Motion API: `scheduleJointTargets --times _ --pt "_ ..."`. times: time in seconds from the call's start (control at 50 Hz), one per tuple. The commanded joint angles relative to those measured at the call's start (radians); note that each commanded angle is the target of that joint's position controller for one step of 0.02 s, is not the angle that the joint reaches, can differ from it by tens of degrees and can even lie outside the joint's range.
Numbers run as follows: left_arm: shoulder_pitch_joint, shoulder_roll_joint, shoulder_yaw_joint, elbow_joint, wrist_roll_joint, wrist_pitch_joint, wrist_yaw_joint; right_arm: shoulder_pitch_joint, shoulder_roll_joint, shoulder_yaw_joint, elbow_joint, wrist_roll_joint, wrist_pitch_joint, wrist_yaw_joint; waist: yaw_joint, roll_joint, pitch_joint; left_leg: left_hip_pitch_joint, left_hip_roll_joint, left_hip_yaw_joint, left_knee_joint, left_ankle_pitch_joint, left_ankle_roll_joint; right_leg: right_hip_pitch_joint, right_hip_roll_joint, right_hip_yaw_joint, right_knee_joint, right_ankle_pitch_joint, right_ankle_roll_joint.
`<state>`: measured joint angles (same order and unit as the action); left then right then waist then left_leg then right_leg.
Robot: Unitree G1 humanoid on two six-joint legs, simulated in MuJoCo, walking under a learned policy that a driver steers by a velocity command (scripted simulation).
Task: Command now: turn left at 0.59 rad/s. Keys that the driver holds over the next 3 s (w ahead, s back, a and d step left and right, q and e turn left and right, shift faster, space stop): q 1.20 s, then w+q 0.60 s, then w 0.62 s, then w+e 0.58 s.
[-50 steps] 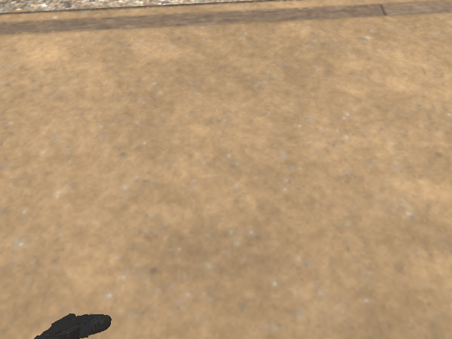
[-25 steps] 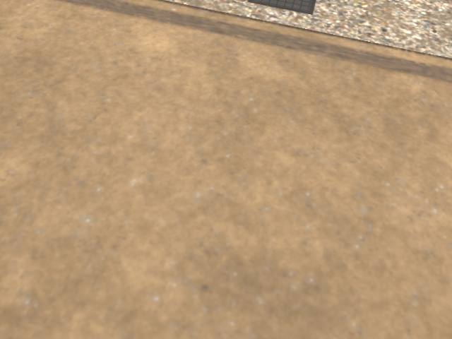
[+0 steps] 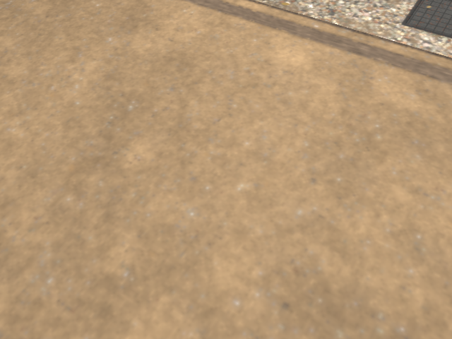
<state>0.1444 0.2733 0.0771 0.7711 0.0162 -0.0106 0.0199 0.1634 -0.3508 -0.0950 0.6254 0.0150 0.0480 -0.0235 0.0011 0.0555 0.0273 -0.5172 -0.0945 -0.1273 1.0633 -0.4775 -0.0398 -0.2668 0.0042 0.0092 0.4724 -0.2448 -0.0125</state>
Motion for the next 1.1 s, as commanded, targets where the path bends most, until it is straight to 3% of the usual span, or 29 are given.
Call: scheduleJointTargets --times 0.02,0.06,0.14,0.24,0.28,0.3,0.32,0.34,0.36,0.38,0.4,0.42,0.46,0.56,0.62,0.7,0.76,0.78,0.8,0.82,0.84,0.86,0.88,0.9,0.94,0.98,1.06,1.1 --pt "-0.076 0.129 0.022 -0.087 -0.010 -0.005 0.019 0.040 -0.087 -0.035 -0.053 0.006 0.006 0.002 -0.021 -0.186 -0.051 -0.122 0.063 0.027 0.164 0.059 -0.047 0.128 -0.245 0.162 -0.150 0.373 -0.188" --pt "-0.028 0.141 0.026 -0.081 -0.003 0.005 0.029 -0.014 -0.058 -0.022 -0.085 0.014 0.005 0.006 0.017 -0.212 -0.059 -0.144 0.083 0.065 0.067 0.085 -0.062 0.196 -0.248 0.125 -0.155 0.385 -0.201" --pt "-0.010 0.192 0.044 -0.084 -0.007 0.017 0.025 -0.051 -0.032 -0.005 -0.120 0.003 0.003 0.019 0.046 -0.232 -0.097 -0.040 0.131 0.113 -0.140 0.067 -0.060 0.227 -0.292 0.074 -0.146 0.408 -0.213" --pt "-0.027 0.223 0.055 -0.084 -0.033 0.015 0.002 -0.007 -0.054 -0.016 -0.125 0.007 0.015 0.037 0.024 -0.247 -0.095 0.133 0.119 0.183 -0.384 0.122 -0.003 0.176 -0.321 0.025 -0.100 0.391 -0.181" --pt "-0.032 0.204 0.050 -0.074 -0.052 0.012 -0.002 0.067 -0.055 -0.027 -0.099 0.005 0.017 0.039 -0.022 -0.214 -0.104 0.283 0.082 0.210 -0.595 0.274 0.053 0.120 -0.293 -0.031 0.005 0.317 -0.113" --pt "0.029 0.161 0.040 -0.051 -0.040 0.010 -0.007 0.109 -0.097 -0.043 -0.089 0.003 0.015 0.029 -0.025 -0.100 -0.121 0.431 0.108 0.128 -0.673 0.443 0.092 0.011 -0.242 -0.103 0.145 0.185 -0.038" --pt "0.026 0.084 0.012 -0.088 0.020 0.009 -0.013 0.141 -0.227 -0.070 -0.111 -0.003 0.007 0.011 -0.002 0.233 -0.134 0.614 0.390 -0.255 -0.667 0.879 0.204 -0.297 -0.111 -0.183 0.484 -0.335 0.066" --pt "-0.068 0.116 0.020 -0.131 0.011 0.005 -0.002 0.135 -0.231 -0.060 -0.131 -0.039 -0.021 0.024 -0.057 0.229 -0.175 0.517 0.508 -0.413 -0.689 0.915 0.397 -0.406 -0.019 -0.019 0.682 -0.467 0.089" --pt "-0.105 0.157 0.032 -0.134 -0.012 0.008 0.005 0.119 -0.187 -0.048 -0.123 -0.044 -0.042 0.033 -0.067 0.128 -0.154 0.488 0.453 -0.335 -0.710 0.814 0.384 -0.416 -0.040 0.038 0.759 -0.405 0.080" --pt "-0.097 0.165 0.036 -0.128 -0.020 0.011 0.010 0.074 -0.159 -0.039 -0.111 -0.030 -0.053 0.030 -0.035 0.103 -0.113 0.454 0.391 -0.257 -0.710 0.729 0.325 -0.420 -0.054 0.052 0.748 -0.313 0.066" --pt "-0.079 0.165 0.040 -0.108 -0.012 0.014 0.017 0.033 -0.133 -0.031 -0.114 -0.014 -0.052 0.023 -0.016 0.060 -0.104 0.439 0.344 -0.217 -0.707 0.659 0.277 -0.414 -0.064 0.062 0.715 -0.242 0.065" --pt "-0.064 0.170 0.043 -0.105 -0.006 0.017 0.020 0.002 -0.123 -0.024 -0.117 -0.003 -0.047 0.016 0.002 0.071 -0.097 0.405 0.321 -0.193 -0.710 0.670 0.262 -0.386 -0.058 0.060 0.699 -0.190 0.071" --pt "-0.038 0.153 0.040 -0.096 -0.009 0.015 0.013 -0.004 -0.116 -0.016 -0.122 -0.011 -0.043 0.005 0.016 0.083 -0.125 0.387 0.295 -0.178 -0.715 0.682 0.264 -0.333 -0.030 0.053 0.691 -0.123 0.083" --pt "-0.076 0.120 0.025 -0.107 -0.014 0.011 0.010 0.018 -0.134 -0.023 -0.115 -0.009 -0.034 -0.009 -0.010 0.086 -0.120 0.403 0.274 -0.233 -0.708 0.538 0.266 -0.302 -0.002 0.071 0.444 -0.095 0.102" --pt "-0.087 0.121 0.023 -0.112 -0.018 0.005 0.001 0.011 -0.146 -0.028 -0.119 -0.010 -0.027 -0.006 -0.020 0.099 -0.104 0.354 0.266 -0.291 -0.703 0.444 0.269 -0.238 0.016 0.080 0.337 -0.115 0.096" --pt "-0.074 0.130 0.027 -0.118 -0.026 -0.011 -0.013 -0.008 -0.147 -0.029 -0.123 -0.006 -0.018 0.004 -0.021 0.113 -0.110 0.343 0.254 -0.378 -0.673 0.483 0.265 -0.155 0.039 0.086 0.217 -0.139 0.077" --pt "-0.014 0.129 0.032 -0.106 -0.026 -0.024 -0.025 -0.045 -0.138 -0.026 -0.129 0.010 -0.009 0.003 0.019 0.109 -0.126 0.335 0.213 -0.404 -0.618 0.523 0.226 -0.028 0.044 0.070 -0.006 -0.025 0.048" --pt "0.018 0.143 0.038 -0.096 -0.020 -0.026 -0.024 -0.045 -0.124 -0.023 -0.129 0.015 -0.007 -0.001 0.033 0.087 -0.132 0.283 0.179 -0.382 -0.583 0.451 0.186 0.069 0.007 0.079 -0.104 0.095 0.028" --pt "0.042 0.205 0.052 -0.103 -0.004 -0.022 -0.018 -0.002 -0.077 -0.009 -0.129 0.006 -0.008 -0.001 0.012 -0.058 -0.164 0.169 0.104 -0.288 -0.432 0.208 0.125 0.195 -0.174 0.229 -0.138 0.181 -0.040" --pt "0.014 0.272 0.061 -0.100 0.020 -0.012 -0.016 0.028 -0.071 -0.010 -0.148 0.011 -0.014 -0.003 -0.036 -0.333 -0.097 -0.044 -0.067 -0.066 -0.241 -0.141 0.061 0.195 -0.354 0.462 -0.178 0.365 -0.205" --pt "-0.005 0.220 0.050 -0.122 0.024 -0.017 -0.013 0.046 -0.159 -0.037 -0.131 -0.009 -0.022 -0.004 -0.018 -0.282 -0.094 -0.065 0.006 -0.049 0.008 -0.179 0.010 0.135 -0.438 0.508 -0.180 0.383 -0.297" --pt "-0.054 0.166 0.032 -0.138 0.014 -0.016 -0.004 0.059 -0.190 -0.053 -0.106 0.000 -0.019 0.000 -0.034 -0.215 -0.076 -0.062 0.032 -0.044 0.097 -0.105 -0.007 0.107 -0.381 0.402 -0.166 0.353 -0.266" --pt "-0.093 0.141 0.025 -0.144 0.002 -0.012 0.002 0.072 -0.170 -0.054 -0.082 0.003 -0.010 -0.001 -0.045 -0.182 -0.053 -0.066 0.042 -0.029 0.135 -0.042 -0.025 0.099 -0.303 0.299 -0.154 0.296 -0.211" --pt "-0.098 0.131 0.021 -0.147 -0.011 -0.009 0.009 0.072 -0.143 -0.049 -0.076 0.001 -0.001 -0.002 -0.034 -0.180 -0.042 -0.100 0.044 -0.019 0.174 0.014 -0.040 0.119 -0.270 0.245 -0.149 0.285 -0.190" --pt "-0.066 0.137 0.017 -0.141 -0.008 0.001 0.019 0.045 -0.093 -0.032 -0.087 0.011 0.004 0.004 -0.010 -0.185 -0.034 -0.109 0.056 0.032 0.154 0.063 -0.060 0.135 -0.237 0.155 -0.153 0.354 -0.195" --pt "-0.018 0.151 0.023 -0.133 -0.001 0.011 0.025 -0.008 -0.067 -0.020 -0.112 0.015 0.002 0.007 0.028 -0.208 -0.051 -0.130 0.081 0.064 0.056 0.075 -0.073 0.215 -0.249 0.128 -0.151 0.381 -0.211" --pt "-0.012 0.202 0.041 -0.130 -0.008 0.023 0.016 -0.038 -0.041 -0.001 -0.136 0.002 0.001 0.021 0.049 -0.228 -0.086 -0.015 0.129 0.116 -0.155 0.058 -0.067 0.228 -0.289 0.075 -0.144 0.410 -0.220" --pt "-0.024 0.219 0.048 -0.129 -0.016 0.025 0.006 -0.023 -0.050 -0.003 -0.135 0.005 0.003 0.027 0.043 -0.241 -0.090 0.066 0.126 0.153 -0.245 0.067 -0.051 0.194 -0.299 0.046 -0.136 0.430 -0.214"
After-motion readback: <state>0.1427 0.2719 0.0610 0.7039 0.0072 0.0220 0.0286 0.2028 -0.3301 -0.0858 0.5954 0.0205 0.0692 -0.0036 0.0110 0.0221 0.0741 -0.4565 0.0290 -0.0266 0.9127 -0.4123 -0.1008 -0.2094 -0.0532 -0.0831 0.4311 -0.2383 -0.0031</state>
